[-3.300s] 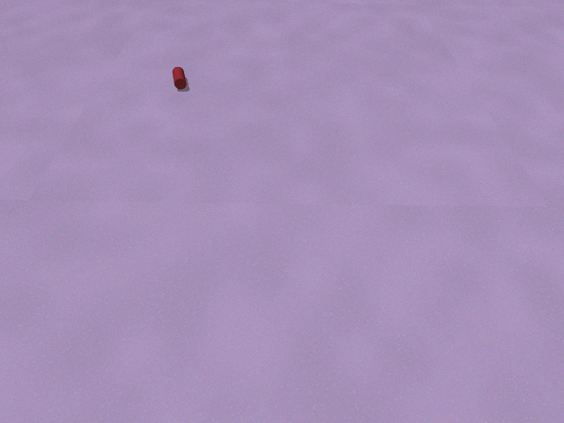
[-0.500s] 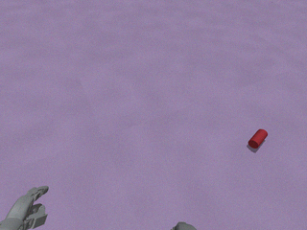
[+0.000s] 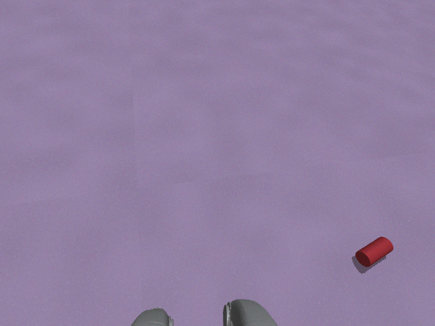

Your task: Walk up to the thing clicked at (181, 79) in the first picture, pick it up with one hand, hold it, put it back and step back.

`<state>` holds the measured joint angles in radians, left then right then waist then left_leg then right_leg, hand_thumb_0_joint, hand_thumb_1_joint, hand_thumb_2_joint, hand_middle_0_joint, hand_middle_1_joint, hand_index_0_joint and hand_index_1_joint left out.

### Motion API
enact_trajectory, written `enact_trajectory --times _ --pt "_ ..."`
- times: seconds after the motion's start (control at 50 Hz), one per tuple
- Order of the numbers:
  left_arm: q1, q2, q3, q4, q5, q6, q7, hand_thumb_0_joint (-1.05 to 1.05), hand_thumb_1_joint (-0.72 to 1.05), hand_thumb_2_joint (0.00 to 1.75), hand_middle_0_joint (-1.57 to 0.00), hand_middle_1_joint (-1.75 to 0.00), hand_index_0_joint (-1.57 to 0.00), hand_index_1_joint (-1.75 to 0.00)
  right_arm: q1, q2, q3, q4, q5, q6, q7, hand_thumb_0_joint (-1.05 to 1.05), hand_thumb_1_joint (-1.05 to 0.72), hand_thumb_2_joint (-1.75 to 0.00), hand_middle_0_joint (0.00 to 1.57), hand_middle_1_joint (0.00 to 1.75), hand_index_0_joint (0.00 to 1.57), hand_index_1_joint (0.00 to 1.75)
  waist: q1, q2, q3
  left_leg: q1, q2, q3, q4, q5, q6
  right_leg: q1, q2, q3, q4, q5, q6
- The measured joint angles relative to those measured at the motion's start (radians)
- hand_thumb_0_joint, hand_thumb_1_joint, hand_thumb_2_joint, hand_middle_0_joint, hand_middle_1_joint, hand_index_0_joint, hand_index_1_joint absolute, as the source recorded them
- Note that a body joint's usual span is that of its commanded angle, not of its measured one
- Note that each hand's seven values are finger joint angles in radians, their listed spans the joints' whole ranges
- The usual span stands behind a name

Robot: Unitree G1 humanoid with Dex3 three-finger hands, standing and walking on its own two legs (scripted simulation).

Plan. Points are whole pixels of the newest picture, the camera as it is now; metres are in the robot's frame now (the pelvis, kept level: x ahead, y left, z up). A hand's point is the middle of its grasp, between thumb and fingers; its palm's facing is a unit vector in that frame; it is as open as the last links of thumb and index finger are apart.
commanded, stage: walk up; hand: left
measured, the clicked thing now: (374, 251) +0.55 -0.78 -0.71
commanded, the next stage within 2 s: none
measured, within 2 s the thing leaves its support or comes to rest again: neither
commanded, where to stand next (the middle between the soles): +0.30 -1.14 m, yaw +25 degrees
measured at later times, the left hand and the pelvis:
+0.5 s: hand out of the picture +0.08 +0.03 -0.14, palm faces +0.18 -0.91 -0.37, open 7.4 cm; pelvis +0.08 -0.27 +0.00, yaw +13 degrees
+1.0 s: hand out of the picture +0.12 -0.21 -0.16, palm faces +0.22 -0.89 -0.40, open 7.4 cm; pelvis +0.12 -0.53 -0.03, yaw +18 degrees
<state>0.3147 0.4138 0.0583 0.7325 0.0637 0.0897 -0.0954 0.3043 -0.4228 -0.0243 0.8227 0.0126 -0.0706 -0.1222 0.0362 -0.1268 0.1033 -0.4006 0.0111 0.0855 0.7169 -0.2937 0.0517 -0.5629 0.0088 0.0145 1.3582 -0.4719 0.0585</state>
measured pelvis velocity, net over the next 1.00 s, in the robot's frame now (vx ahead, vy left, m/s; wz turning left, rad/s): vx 0.12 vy -0.53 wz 0.32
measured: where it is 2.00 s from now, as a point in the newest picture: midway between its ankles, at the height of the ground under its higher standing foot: outside the picture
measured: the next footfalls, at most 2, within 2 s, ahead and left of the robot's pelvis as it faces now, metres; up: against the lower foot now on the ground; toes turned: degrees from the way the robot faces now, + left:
right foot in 0.20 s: +0.14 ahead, -0.35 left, +0.00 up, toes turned +5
left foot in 0.50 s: +0.18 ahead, -0.20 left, +0.00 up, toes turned +17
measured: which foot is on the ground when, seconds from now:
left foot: down 0.00-0.22, up 0.24-0.48, down 0.50-0.94, up 0.96-1.00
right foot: up 0.00-0.18, down 0.20-0.52, up 0.54-0.90, down 0.92-1.00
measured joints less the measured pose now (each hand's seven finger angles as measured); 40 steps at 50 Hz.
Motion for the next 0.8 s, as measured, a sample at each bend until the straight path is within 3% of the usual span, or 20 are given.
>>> enact_trajectory --times 0.06,0.14,0.18,0.2,0.22,0.24,0.26,0.3,0.36,0.44,0.5,0.52,0.54,0.62,0.72,0.8 --pt "-0.039 0.020 0.011 -0.021 -0.006 0.004 -0.019 0.01 0.90 0.89 -0.20 -0.30 -0.20 -0.30 0.037 0.003 0.013 0.014 -0.013 -0.014 0.004 0.01 -0.90 -0.90 0.21 0.30 0.21 0.30 -0.028 -0.007 -0.023 0.015 0.040 -0.060 -0.013 -0.007 -0.011 -0.054 -0.086 0.079 -0.050 0.065 -0.009" --pt "-0.093 0.065 0.044 -0.062 -0.017 -0.003 -0.034 0.01 0.90 0.89 -0.20 -0.30 -0.20 -0.30 0.066 -0.016 0.017 0.040 -0.043 -0.022 0.031 0.01 -0.89 -0.90 0.21 0.30 0.21 0.30 -0.041 -0.016 -0.044 0.000 0.104 -0.133 0.001 -0.035 -0.030 -0.020 -0.167 0.138 -0.327 0.074 -0.039" --pt "-0.110 0.087 0.058 -0.069 -0.019 -0.008 -0.032 0.01 0.90 0.89 -0.20 -0.30 -0.20 -0.30 0.071 -0.036 0.010 0.050 -0.054 -0.022 0.039 0.01 -0.89 -0.90 0.21 0.30 0.21 0.30 -0.058 -0.006 -0.056 -0.024 0.141 -0.186 0.025 -0.053 -0.042 0.033 -0.172 0.118 -0.443 0.083 -0.048" --pt "-0.113 0.096 0.064 -0.072 -0.019 -0.015 -0.029 0.01 0.90 0.89 -0.20 -0.30 -0.20 -0.30 0.072 -0.049 0.005 0.056 -0.059 -0.017 0.040 0.01 -0.89 -0.90 0.21 0.30 0.21 0.30 -0.062 0.007 -0.064 -0.044 0.163 -0.216 0.051 -0.071 -0.034 0.068 -0.161 0.095 -0.501 0.098 -0.036" --pt "-0.119 0.086 0.070 -0.069 -0.016 -0.024 -0.021 0.01 0.90 0.89 -0.20 -0.30 -0.20 -0.30 0.064 -0.071 -0.004 0.070 -0.061 -0.008 0.037 0.01 -0.89 -0.90 0.21 0.30 0.21 0.30 -0.059 0.047 -0.058 -0.067 0.195 -0.262 0.095 -0.103 -0.001 0.076 -0.128 0.058 -0.489 0.084 0.004" --pt "-0.121 0.073 0.066 -0.069 -0.009 -0.032 -0.013 0.01 0.91 0.89 -0.20 -0.30 -0.20 -0.30 0.055 -0.089 -0.015 0.087 -0.058 0.006 0.028 0.01 -0.89 -0.90 0.21 0.30 0.21 0.30 -0.056 0.080 -0.054 -0.103 0.192 -0.306 0.182 -0.170 0.012 0.072 -0.105 0.024 -0.455 0.061 0.019" --pt "-0.118 0.058 0.057 -0.068 -0.004 -0.038 -0.006 0.00 0.91 0.89 -0.20 -0.30 -0.20 -0.30 0.045 -0.098 -0.027 0.105 -0.053 0.021 0.017 0.01 -0.89 -0.90 0.21 0.30 0.21 0.30 -0.050 0.094 -0.053 -0.140 0.155 -0.315 0.291 -0.221 0.011 0.071 -0.101 0.002 -0.432 0.043 0.020" --pt "-0.094 0.029 0.039 -0.056 -0.015 -0.035 0.005 0.00 0.91 0.89 -0.20 -0.30 -0.20 -0.30 0.022 -0.100 -0.040 0.130 -0.046 0.036 0.003 0.01 -0.90 -0.90 0.21 0.30 0.21 0.30 -0.032 0.101 -0.056 -0.190 0.089 -0.228 0.442 -0.234 0.007 0.096 -0.099 -0.020 -0.453 0.040 -0.001" --pt "-0.051 0.001 0.019 -0.026 -0.019 -0.025 0.015 0.00 0.90 0.89 -0.20 -0.30 -0.20 -0.30 -0.002 -0.096 -0.035 0.136 -0.021 0.017 0.008 0.01 -0.90 -0.90 0.20 0.30 0.20 0.30 -0.010 0.117 -0.066 -0.217 0.028 -0.086 0.462 -0.194 0.005 0.158 -0.078 -0.059 -0.563 0.082 -0.055" --pt "-0.028 0.026 0.018 -0.009 -0.005 -0.016 0.024 0.01 0.90 0.89 -0.20 -0.30 -0.21 -0.30 0.014 -0.058 -0.014 0.110 -0.006 -0.022 0.024 0.01 -0.90 -0.90 0.20 0.30 0.20 0.30 0.027 0.095 -0.051 -0.165 -0.022 0.025 0.265 -0.134 0.027 0.217 -0.044 -0.119 -0.643 0.102 -0.121" --pt "-0.021 0.061 0.017 -0.016 -0.005 -0.003 0.025 0.01 0.90 0.89 -0.20 -0.30 -0.21 -0.30 0.052 -0.028 0.000 0.084 -0.006 -0.041 0.031 0.01 -0.90 -0.90 0.20 0.30 0.20 0.30 0.040 0.073 -0.042 -0.056 -0.044 0.035 0.027 0.029 0.034 0.231 -0.014 -0.170 -0.623 0.072 -0.137" --pt "-0.020 0.072 0.016 -0.018 -0.009 0.000 0.026 0.01 0.90 0.89 -0.20 -0.30 -0.20 -0.30 0.064 -0.019 0.000 0.075 -0.014 -0.046 0.028 0.01 -0.90 -0.90 0.21 0.30 0.21 0.30 0.034 0.057 -0.038 -0.033 -0.053 0.023 -0.008 0.011 0.054 0.219 -0.013 -0.179 -0.582 0.051 -0.139" --pt "-0.028 0.077 0.017 -0.014 -0.013 0.006 0.030 0.01 0.90 0.89 -0.20 -0.30 -0.20 -0.30 0.069 -0.008 0.000 0.066 -0.025 -0.045 0.022 0.01 -0.90 -0.90 0.21 0.30 0.21 0.30 0.024 0.032 -0.024 -0.035 -0.063 0.015 0.007 0.002 0.054 0.198 -0.011 -0.153 -0.522 0.035 -0.135" --pt "-0.036 0.065 -0.004 -0.004 -0.015 0.026 0.030 0.01 0.91 0.89 -0.20 -0.30 -0.20 -0.30 0.068 0.003 0.006 0.040 -0.020 -0.028 0.008 0.00 -0.89 -0.90 0.21 0.30 0.21 0.30 -0.009 -0.005 0.011 -0.013 -0.039 -0.018 0.007 0.018 0.013 0.081 0.014 -0.018 -0.258 0.016 -0.096" --pt "-0.049 0.070 -0.002 0.001 -0.018 0.026 0.006 0.01 0.90 0.89 -0.20 -0.30 -0.20 -0.30 0.088 -0.015 -0.003 0.030 -0.023 -0.020 0.019 0.01 -0.89 -0.90 0.21 0.30 0.21 0.30 -0.045 -0.014 0.010 -0.007 0.021 -0.085 -0.010 0.035 -0.019 -0.004 -0.046 0.094 -0.171 0.088 -0.065" --pt "-0.059 0.105 0.020 0.000 -0.020 0.029 -0.003 0.01 0.90 0.89 -0.20 -0.30 -0.20 -0.30 0.101 -0.039 -0.011 0.036 -0.037 -0.014 0.033 0.01 -0.89 -0.90 0.21 0.30 0.21 0.30 -0.054 -0.018 -0.003 -0.040 0.077 -0.136 0.023 0.018 -0.025 -0.005 -0.095 0.118 -0.217 0.101 -0.044"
